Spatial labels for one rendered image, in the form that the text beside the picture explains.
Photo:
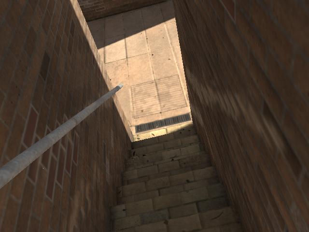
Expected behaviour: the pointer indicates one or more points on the stairs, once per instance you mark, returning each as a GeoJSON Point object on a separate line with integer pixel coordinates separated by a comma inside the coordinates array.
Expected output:
{"type": "Point", "coordinates": [170, 185]}

